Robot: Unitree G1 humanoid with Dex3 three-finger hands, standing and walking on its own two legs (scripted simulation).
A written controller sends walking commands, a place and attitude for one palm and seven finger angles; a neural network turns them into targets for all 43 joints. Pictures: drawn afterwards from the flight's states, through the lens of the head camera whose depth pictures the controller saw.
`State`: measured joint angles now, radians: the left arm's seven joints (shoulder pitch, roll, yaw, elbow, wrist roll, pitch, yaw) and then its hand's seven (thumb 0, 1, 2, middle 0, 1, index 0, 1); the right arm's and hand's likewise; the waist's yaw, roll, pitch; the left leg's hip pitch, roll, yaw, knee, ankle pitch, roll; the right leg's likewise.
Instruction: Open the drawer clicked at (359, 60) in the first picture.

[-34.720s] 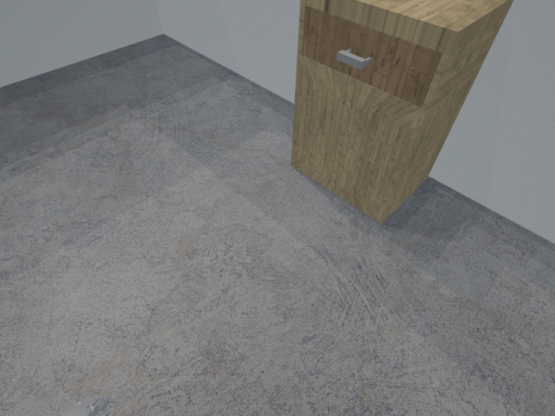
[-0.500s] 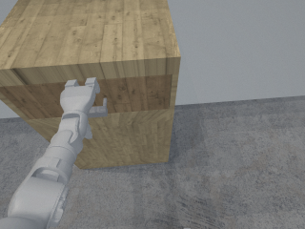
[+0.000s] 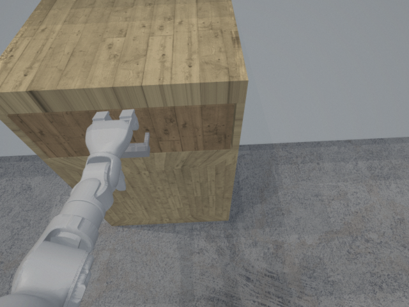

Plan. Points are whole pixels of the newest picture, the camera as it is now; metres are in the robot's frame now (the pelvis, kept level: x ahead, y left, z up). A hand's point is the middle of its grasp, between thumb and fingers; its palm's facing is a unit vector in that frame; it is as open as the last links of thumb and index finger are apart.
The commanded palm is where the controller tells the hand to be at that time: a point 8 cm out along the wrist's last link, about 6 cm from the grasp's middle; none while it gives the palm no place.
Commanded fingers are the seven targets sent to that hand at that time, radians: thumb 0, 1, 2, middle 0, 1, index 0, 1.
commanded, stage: re-aim the fingers above the handle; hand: left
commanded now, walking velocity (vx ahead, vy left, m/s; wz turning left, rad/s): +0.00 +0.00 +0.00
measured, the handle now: (129, 143) +0.50 +0.21 -0.04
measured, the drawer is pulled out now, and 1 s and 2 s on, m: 0.00 0.00 0.00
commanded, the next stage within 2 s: lower the fingers behind the handle in 1.78 s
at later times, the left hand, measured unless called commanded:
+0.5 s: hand (121, 148) +0.44 +0.20 +0.02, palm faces -0.02 -0.01 -1.00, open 13.8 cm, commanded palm +0.42 +0.20 +0.07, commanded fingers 0.00 -0.50 0.30 -0.30 -1.20 -0.30 -1.20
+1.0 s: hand (118, 144) +0.45 +0.21 +0.02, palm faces -0.06 -0.02 -1.00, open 13.7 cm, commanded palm +0.43 +0.20 +0.07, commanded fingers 0.00 -0.50 0.30 -0.30 -1.20 -0.30 -1.20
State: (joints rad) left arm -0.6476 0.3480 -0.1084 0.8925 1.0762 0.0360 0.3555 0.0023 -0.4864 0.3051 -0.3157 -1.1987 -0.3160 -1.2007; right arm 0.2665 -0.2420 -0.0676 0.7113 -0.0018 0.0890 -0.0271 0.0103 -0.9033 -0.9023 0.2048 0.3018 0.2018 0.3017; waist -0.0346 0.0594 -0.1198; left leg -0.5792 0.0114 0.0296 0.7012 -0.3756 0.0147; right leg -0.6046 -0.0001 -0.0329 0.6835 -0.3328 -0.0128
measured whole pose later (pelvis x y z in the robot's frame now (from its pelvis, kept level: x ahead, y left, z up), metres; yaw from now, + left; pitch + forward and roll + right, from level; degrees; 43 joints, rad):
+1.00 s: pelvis +0.00 +0.01 +0.00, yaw -1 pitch +17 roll -1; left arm -0.75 0.39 -0.09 1.00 1.08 0.01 0.33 0.00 -0.49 0.31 -0.31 -1.20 -0.33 -1.22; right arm 0.33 -0.25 -0.07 0.73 0.00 0.06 -0.03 0.01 -0.90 -0.90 0.21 0.30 0.20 0.30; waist -0.06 0.05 -0.13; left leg -0.64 0.01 0.04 0.73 -0.38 0.02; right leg -0.67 0.00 -0.02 0.69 -0.32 0.00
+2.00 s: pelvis +0.00 +0.00 +0.00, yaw -1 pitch +16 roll -1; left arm -0.70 0.39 -0.07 0.97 1.09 0.00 0.37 0.00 -0.49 0.31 -0.31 -1.20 -0.32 -1.20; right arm 0.32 -0.25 -0.07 0.73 0.00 0.07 -0.02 0.01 -0.90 -0.90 0.20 0.30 0.20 0.30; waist -0.06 0.06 -0.13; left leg -0.63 0.02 0.04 0.73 -0.38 0.02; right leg -0.66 0.01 -0.02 0.70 -0.33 -0.01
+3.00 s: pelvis -0.03 +0.01 -0.03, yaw -1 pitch +22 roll -1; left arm -0.79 0.41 -0.06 1.09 1.11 0.01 0.45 0.00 -0.49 0.31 -0.28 -1.27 -0.32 -1.20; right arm 0.33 -0.25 -0.05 0.74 -0.03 0.04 -0.01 0.01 -0.90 -0.90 0.21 0.30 0.20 0.30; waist -0.09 0.05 -0.17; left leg -0.89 0.02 0.04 0.94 -0.44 0.03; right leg -0.91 0.01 -0.02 0.90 -0.38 0.00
